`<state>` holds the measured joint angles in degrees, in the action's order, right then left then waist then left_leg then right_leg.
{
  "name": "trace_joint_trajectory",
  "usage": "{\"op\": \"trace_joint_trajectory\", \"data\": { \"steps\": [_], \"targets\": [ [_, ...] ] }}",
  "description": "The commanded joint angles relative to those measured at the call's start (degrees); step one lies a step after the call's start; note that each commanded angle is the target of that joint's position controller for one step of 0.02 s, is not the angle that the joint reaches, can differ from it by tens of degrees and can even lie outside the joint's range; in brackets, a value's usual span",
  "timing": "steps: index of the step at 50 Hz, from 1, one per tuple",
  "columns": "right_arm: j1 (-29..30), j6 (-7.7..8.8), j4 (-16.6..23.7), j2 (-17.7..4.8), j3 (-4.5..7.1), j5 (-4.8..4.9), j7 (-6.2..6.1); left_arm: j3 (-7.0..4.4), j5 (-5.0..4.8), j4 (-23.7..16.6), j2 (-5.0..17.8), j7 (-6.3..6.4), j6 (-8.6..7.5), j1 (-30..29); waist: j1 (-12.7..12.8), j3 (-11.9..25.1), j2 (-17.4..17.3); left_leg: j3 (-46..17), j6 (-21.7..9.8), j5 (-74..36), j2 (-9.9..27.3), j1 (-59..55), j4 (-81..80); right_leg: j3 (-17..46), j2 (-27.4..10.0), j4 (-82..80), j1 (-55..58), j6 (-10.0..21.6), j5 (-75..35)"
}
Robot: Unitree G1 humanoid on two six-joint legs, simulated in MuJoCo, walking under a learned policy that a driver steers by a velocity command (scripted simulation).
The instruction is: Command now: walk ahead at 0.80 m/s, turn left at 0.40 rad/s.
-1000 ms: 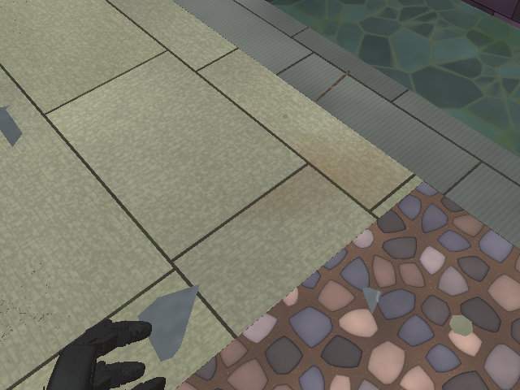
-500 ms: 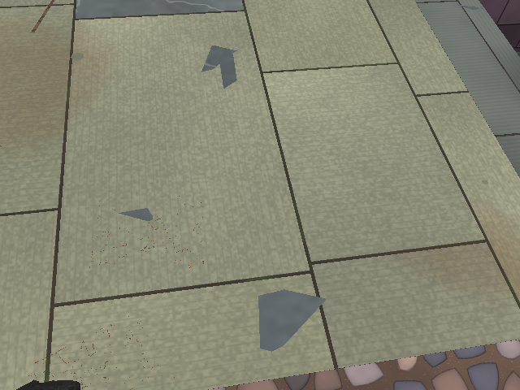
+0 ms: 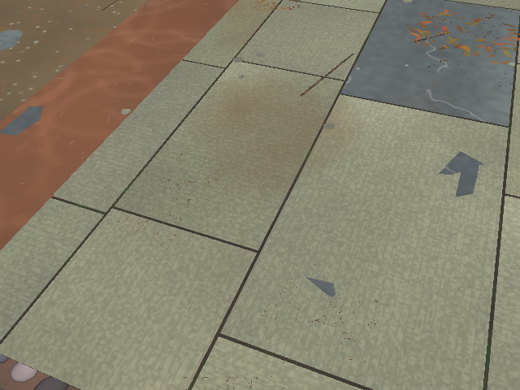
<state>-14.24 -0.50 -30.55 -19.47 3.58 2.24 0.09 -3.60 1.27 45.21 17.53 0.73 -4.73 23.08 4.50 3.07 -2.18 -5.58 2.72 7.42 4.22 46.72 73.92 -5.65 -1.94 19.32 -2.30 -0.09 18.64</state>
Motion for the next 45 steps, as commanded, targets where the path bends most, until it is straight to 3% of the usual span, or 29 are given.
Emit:
{"op": "trace_joint_trajectory", "data": {
  "steps": [1, 4, 7, 9, 10, 11, 12, 13, 14, 15, 16, 17, 18, 19, 21, 24, 28, 30, 32, 33, 34, 35, 36, 37, 38, 39, 40, 42, 45],
  "targets": [
    [8.8, 2.21, 6.0, -1.2, -0.23, 0.32, 0.54, -0.94, -0.03, -2.4, 7.2, -0.08, -0.66, 0.1, -0.3, -11.9, 6.6, -2.5, 0.2, -3.1, -0.3, 11.5, -7.3, 14.5, -14.7, -14.0, -0.6, 10.9, 8.1],
    [14.2, 3.75, 6.9, 0.2, -1.36, -0.44, 2.21, -0.53, -1.88, -1.1, 8.0, 0.02, 0.14, 1.2, 0.0, -13.8, 7.1, 4.4, -0.4, -4.9, 2.5, 5.2, -21.5, 12.2, -15.0, -16.8, -0.9, 11.3, 1.3],
    [16.0, 5.46, 6.9, 0.4, -1.65, 0.20, 3.81, -0.99, -3.12, -0.6, 10.7, -0.12, 0.57, 2.0, -0.4, -14.0, 8.7, 6.4, -1.3, 0.0, 0.0, -9.5, -33.6, 9.7, -14.9, -16.8, -3.5, 10.7, -5.1],
    [10.9, 6.03, 5.7, -3.3, 0.02, 0.56, 3.83, -1.35, -2.77, 0.5, 12.7, -0.33, 0.85, 2.9, -4.7, -10.5, 11.7, 7.1, -2.9, 5.6, -3.3, -21.1, -39.3, 9.9, -15.5, -9.7, -1.3, 10.2, -19.6],
    [0.3, 5.88, 2.8, -6.3, 1.89, 1.05, 3.15, -0.95, -2.01, 1.0, 12.1, -0.44, 0.94, 2.0, -11.6, -4.0, 11.3, 8.4, -4.5, 6.4, -5.4, -35.6, -40.9, 6.6, -13.2, 3.9, -4.0, 8.8, -34.4],
    [-13.0, 5.09, -0.4, -9.3, 3.48, 0.88, 1.94, 0.10, -0.91, -0.1, 9.5, -0.49, 0.18, 1.1, -18.9, 5.7, 10.0, 4.3, -5.1, 5.8, -1.0, -57.3, -36.0, 5.3, -10.5, 22.9, -17.1, 6.3, -32.2],
    [-19.5, 4.87, -2.1, -16.9, 4.59, -1.62, 0.85, 2.74, -0.50, -3.5, -2.0, -0.86, -1.12, 5.5, -15.0, 17.7, -12.6, -22.3, -9.4, 28.4, 15.2, -75.7, -42.6, 7.7, -1.2, 48.2, -35.9, 3.3, 5.5],
    [-21.3, 5.62, -1.8, -14.5, 3.75, -2.98, 1.35, 2.52, -4.24, -4.8, -0.4, -0.79, -2.68, 4.4, -15.3, 24.4, -16.1, -42.1, -11.5, 48.0, 19.8, -72.4, -57.0, 16.6, 0.8, 59.4, -39.2, 3.9, 10.0],
    [-17.2, 6.24, -2.9, -10.3, 2.48, -2.39, 1.58, 0.96, -6.64, -6.5, 3.2, -0.55, -2.47, -1.8, -14.4, 12.6, -12.4, -38.2, -10.2, 43.6, 19.9, -65.6, -60.5, 15.2, -0.9, 65.1, -46.9, 3.5, 5.3],
    [-14.2, 6.43, -4.0, -7.3, 1.65, -1.87, 1.72, 1.03, -6.20, -7.3, 3.0, -0.37, -1.92, -5.1, -13.0, 5.1, -9.2, -29.0, -9.9, 35.1, 19.4, -59.1, -58.9, 12.9, -3.9, 65.7, -49.8, 3.5, 1.4],
    [-10.4, 6.46, -4.8, -4.6, 1.07, -2.37, 1.76, 0.82, -4.51, -7.0, 3.0, -0.36, -1.15, -6.6, -10.7, 0.2, -6.3, -20.0, -9.3, 26.2, 16.6, -51.2, -58.7, 12.1, -6.3, 62.0, -47.6, 3.5, -3.4],
    [-7.2, 6.76, -5.4, -1.9, 0.48, -3.32, 1.61, 0.37, -4.22, -6.5, 2.5, -0.93, -0.03, -4.4, -7.5, -1.4, -9.2, -13.2, -9.0, 19.4, 14.5, -45.3, -59.2, 12.7, -8.0, 59.8, -43.2, 3.0, -7.0],
    [-4.8, 6.97, -6.2, 0.7, 0.06, -3.33, 1.45, 0.25, -4.62, -5.8, 1.6, -1.59, 1.23, -3.2, -5.7, -2.7, -9.9, -7.5, -8.4, 14.2, 12.9, -42.3, -60.3, 12.5, -8.8, 58.7, -40.3, 2.8, -8.4],
    [-3.1, 7.19, -6.9, 2.2, -0.10, -2.89, 1.21, 0.22, -4.79, -5.4, 0.6, -1.91, 2.52, -3.5, -4.9, -4.5, -7.8, -2.4, -7.8, 9.6, 12.0, -41.1, -61.7, 11.9, -9.0, 58.3, -40.2, 2.9, -8.7],
    [-1.6, 7.61, -8.0, 1.4, 0.38, -2.54, 0.76, 0.46, -4.12, -6.7, -0.7, -2.09, 4.11, -6.0, -3.8, -8.9, -4.8, 4.2, -7.8, 1.3, 12.2, -39.0, -63.7, 11.5, -9.2, 57.2, -42.9, 2.3, -9.7],
    [-0.3, 7.39, -9.0, -0.2, 0.76, -3.61, -0.21, 0.62, -3.76, -8.9, 0.0, -2.46, 4.19, -10.7, -2.7, -13.3, -1.9, 12.9, -7.9, -3.9, 10.0, -38.1, -66.8, 9.3, -7.3, 49.0, -45.4, 2.3, -16.8],
    [-2.2, 6.97, -10.5, -5.9, 1.98, -2.98, -1.08, 0.95, -3.33, -11.5, 1.2, -4.91, 3.09, -18.6, -4.2, -15.1, 3.2, 21.1, -5.8, -16.4, 9.3, -43.1, -68.6, 1.4, -4.7, 31.1, -39.5, 5.7, -24.4],
    [-3.0, 6.10, -10.9, -9.7, 2.80, -2.92, -1.51, -0.08, -3.91, -12.2, 3.6, -5.36, 2.80, -18.2, -2.5, -11.1, 0.7, 22.3, -4.9, -47.5, 9.5, -48.1, -62.1, -4.7, 0.6, 28.2, -30.7, 7.5, -22.6],
    [-0.6, 4.45, -9.9, -13.7, 3.87, -1.84, -1.50, -2.35, -5.02, -10.7, 8.2, -4.86, 3.93, -6.7, 5.0, -3.6, -5.5, 21.9, -5.5, -72.6, 11.0, -51.5, -45.1, -6.4, 4.7, 29.8, -17.6, 9.8, -14.1],
    [2.4, 4.32, -8.5, -14.0, 4.09, -1.32, -1.21, -4.49, -4.64, -7.7, 12.4, -4.32, 4.94, 5.6, 10.9, 2.4, -6.0, 20.0, -6.3, -73.3, 10.9, -45.6, -30.4, -4.4, 5.6, 29.1, -1.7, 11.9, -10.7],
    [4.9, 5.12, -8.3, -10.2, 3.07, -0.80, -0.76, -6.23, -4.67, -4.2, 15.4, -3.12, 5.65, 15.8, 15.1, 4.4, 0.0, 19.0, -4.4, -46.8, 5.0, -33.1, -8.1, 1.7, 4.5, 22.2, 15.1, 14.4, -13.8],
    [4.3, 7.54, -6.2, 2.5, -0.55, -2.76, 0.08, -5.83, -3.99, -3.3, 16.9, -2.82, 5.74, 12.3, 7.2, -2.3, 23.4, 14.3, -2.0, 24.2, -9.2, -13.3, 20.6, 14.7, 1.9, 19.7, 18.4, 18.3, -19.5],
    [-4.2, 10.35, -1.4, 4.0, -2.12, -1.00, 0.70, -3.55, -1.52, -8.3, 14.4, -3.27, 3.18, 4.4, -2.4, 11.7, 25.6, -1.2, -3.5, 26.9, -10.9, 1.5, 26.9, 51.8, -10.2, 3.7, 25.3, 29.9, 10.9],
    [4.0, 11.81, -0.8, -3.8, -0.99, 0.10, 0.78, -3.17, -1.80, -10.3, 9.5, -3.47, 1.90, 3.9, 1.5, 8.1, 11.6, -4.5, -6.2, 20.0, -7.3, 1.7, 20.5, 58.1, -11.9, -6.8, 20.0, 25.9, 22.9],
    [7.5, 11.86, 0.4, -4.5, -0.46, 0.97, 0.55, -2.88, -1.65, -9.5, 8.5, -3.88, 0.43, 2.8, -1.4, -0.1, 1.9, -3.7, -7.0, 15.6, -5.7, 1.3, 13.1, 57.3, -11.7, -9.6, 10.3, 23.2, 24.0],
    [7.1, 11.11, -1.0, -3.4, -0.65, -0.51, -0.12, -2.55, -1.84, -9.8, 7.7, -4.18, -0.59, -0.8, -4.4, -2.6, -5.6, -4.4, -6.5, 12.4, -2.9, -3.8, 7.3, 52.9, -9.9, -8.2, 2.1, 20.9, 19.4],
    [5.3, 10.35, -1.5, -2.7, -0.53, -1.66, -0.23, -2.76, -1.62, -10.5, 8.5, -3.72, -0.99, -4.4, -7.0, -4.4, -4.3, -5.5, -5.1, 10.4, -1.9, -7.6, 3.4, 48.6, -7.1, -6.6, -5.2, 21.0, 14.3],
    [4.7, 8.70, -2.2, -3.7, 0.05, -2.36, -0.53, -2.17, -2.05, -10.9, 7.0, -2.52, -0.93, -6.6, -8.2, -6.8, -2.3, -4.9, -2.4, 9.0, -0.3, -11.6, -3.9, 39.7, -2.9, -7.9, -12.4, 20.2, 6.4],
    [15.2, 8.01, 1.2, -0.7, -0.88, -3.80, -0.83, -1.50, -3.17, -9.4, 5.2, -0.36, -0.48, -3.6, -4.1, -10.4, -1.1, -0.2, 1.0, 0.4, -1.4, -14.4, -21.0, 29.7, 1.8, -8.5, -19.5, 18.5, -6.0]
  ]
}}
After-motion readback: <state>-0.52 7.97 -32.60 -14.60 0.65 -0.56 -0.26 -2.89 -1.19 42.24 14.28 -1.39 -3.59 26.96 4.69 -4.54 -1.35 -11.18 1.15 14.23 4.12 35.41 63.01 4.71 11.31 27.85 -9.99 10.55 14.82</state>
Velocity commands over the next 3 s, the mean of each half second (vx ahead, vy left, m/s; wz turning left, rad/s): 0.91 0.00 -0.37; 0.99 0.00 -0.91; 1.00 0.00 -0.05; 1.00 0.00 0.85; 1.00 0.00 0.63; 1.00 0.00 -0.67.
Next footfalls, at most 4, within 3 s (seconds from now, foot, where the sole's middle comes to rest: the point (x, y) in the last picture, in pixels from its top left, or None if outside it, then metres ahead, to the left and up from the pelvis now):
0.22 left None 0.29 0.23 -0.78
0.68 right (327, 351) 0.67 -0.07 -0.78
1.12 left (356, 229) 1.10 -0.17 -0.78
1.52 right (484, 232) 1.11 -0.58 -0.78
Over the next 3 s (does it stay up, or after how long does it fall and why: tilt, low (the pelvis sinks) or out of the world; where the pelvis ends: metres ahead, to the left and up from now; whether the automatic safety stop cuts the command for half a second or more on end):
stays up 2.28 -0.70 -0.01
